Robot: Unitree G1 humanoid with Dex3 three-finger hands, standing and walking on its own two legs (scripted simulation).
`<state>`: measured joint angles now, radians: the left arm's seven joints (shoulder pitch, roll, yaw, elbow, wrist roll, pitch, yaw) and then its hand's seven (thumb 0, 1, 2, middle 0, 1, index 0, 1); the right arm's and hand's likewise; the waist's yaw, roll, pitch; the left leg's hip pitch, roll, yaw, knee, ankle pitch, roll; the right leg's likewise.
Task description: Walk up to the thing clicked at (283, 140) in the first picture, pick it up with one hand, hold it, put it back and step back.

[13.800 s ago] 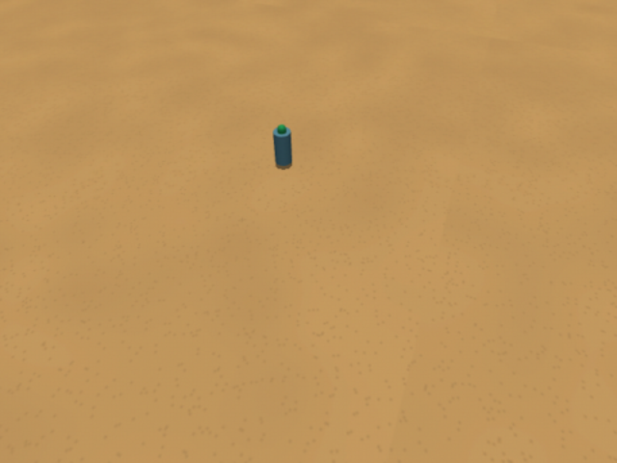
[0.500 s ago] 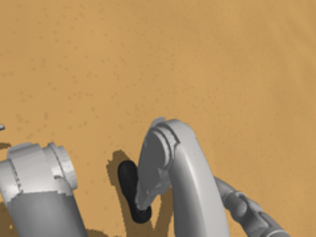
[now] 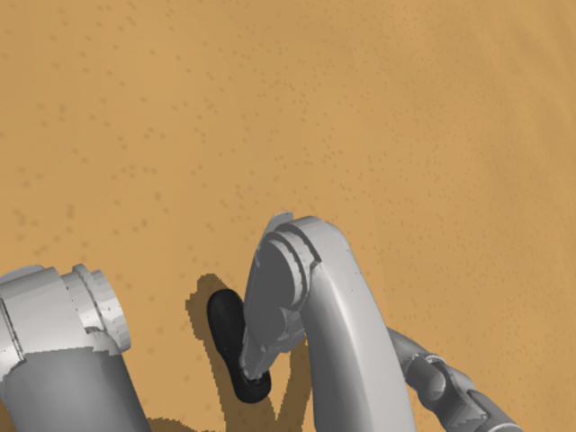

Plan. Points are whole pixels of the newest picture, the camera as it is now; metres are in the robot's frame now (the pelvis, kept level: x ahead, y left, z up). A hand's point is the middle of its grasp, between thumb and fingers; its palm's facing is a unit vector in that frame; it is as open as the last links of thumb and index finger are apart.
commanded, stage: settle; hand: left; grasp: from the side
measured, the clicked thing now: out of the picture +0.45 +0.31 -0.18
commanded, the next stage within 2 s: none
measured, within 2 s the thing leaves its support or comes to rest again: leaves its support in 0.48 s
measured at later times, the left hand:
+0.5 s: hand out of the picture +0.44 +0.31 -0.15, palm faces +0.38 -0.93 -0.01, open 11.8 cm
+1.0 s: hand out of the picture +0.41 +0.34 -0.04, palm faces +0.36 -0.93 -0.05, open 11.8 cm
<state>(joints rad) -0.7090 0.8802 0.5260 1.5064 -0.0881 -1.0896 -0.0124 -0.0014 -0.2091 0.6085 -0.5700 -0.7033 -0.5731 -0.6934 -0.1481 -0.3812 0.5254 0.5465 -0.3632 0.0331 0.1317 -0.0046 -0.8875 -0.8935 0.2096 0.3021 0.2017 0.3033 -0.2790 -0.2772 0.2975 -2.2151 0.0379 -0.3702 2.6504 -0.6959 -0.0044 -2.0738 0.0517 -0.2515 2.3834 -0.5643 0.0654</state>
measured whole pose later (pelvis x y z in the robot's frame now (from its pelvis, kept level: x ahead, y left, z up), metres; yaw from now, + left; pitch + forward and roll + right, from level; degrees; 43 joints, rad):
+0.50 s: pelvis +0.01 +0.00 +0.01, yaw +1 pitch +15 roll -17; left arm -0.66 0.82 0.53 1.25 -0.05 -0.93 -0.04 0.00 -0.52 0.97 -0.58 -0.97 -0.58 -0.96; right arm -0.11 -0.36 0.45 0.56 -0.34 0.05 0.13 -0.01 -0.92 -0.90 0.21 0.30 0.20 0.30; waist -0.25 -0.26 0.28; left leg -2.22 0.03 -0.36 2.63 -0.71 -0.01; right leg -2.07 0.04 -0.25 2.37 -0.59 0.05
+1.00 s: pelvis +0.02 -0.01 +0.05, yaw +6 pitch +27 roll -12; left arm -0.55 0.59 0.43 0.93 -0.15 -0.66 -0.15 0.00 -0.55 1.02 -0.59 -0.96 -0.59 -0.95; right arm 0.03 -0.31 0.21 0.63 -0.16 0.07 0.10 0.00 -0.91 -0.90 0.21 0.30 0.20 0.30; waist -0.16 -0.07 0.02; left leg -2.24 0.03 -0.21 2.46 -0.72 0.00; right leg -2.13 -0.01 -0.14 2.31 -0.66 0.03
